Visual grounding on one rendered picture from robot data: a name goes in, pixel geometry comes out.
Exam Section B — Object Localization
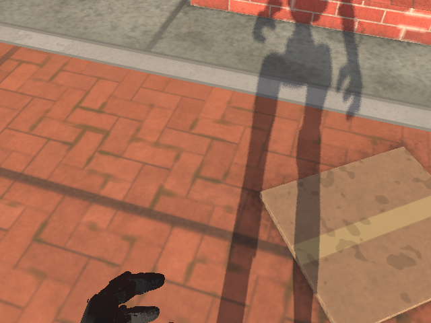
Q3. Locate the left robot hand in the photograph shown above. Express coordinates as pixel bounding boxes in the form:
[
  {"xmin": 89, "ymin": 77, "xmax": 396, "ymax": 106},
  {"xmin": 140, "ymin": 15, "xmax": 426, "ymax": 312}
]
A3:
[{"xmin": 80, "ymin": 271, "xmax": 174, "ymax": 323}]

